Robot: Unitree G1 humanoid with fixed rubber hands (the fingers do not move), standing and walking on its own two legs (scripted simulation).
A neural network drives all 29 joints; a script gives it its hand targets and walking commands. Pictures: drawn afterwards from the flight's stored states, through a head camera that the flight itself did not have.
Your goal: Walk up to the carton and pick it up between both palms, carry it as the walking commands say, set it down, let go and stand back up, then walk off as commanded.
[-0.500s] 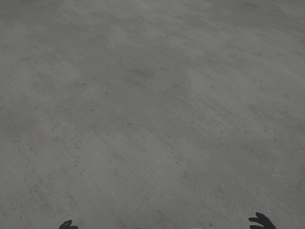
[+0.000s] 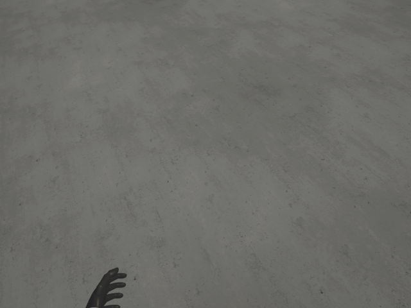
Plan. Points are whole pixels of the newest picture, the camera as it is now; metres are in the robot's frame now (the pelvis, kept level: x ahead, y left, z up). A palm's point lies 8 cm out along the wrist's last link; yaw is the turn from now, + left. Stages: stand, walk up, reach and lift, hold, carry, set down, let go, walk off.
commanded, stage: walk off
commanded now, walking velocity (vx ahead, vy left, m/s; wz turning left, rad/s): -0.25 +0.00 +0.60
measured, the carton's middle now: out of the picture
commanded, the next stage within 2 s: stand in 0.14 s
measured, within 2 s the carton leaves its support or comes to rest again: neither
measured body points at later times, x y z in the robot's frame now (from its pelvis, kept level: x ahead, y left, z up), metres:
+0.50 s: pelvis -0.12 +0.02 +0.00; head -0.10 +0.03 +0.45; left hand -0.09 +0.31 -0.13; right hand +0.04 -0.21 -0.12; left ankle -0.09 +0.14 -0.74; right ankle -0.14 -0.11 -0.72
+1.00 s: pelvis -0.16 +0.01 +0.00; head -0.15 +0.02 +0.45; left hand -0.15 +0.27 -0.14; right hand -0.06 -0.23 -0.14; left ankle -0.18 +0.14 -0.74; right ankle -0.14 -0.10 -0.74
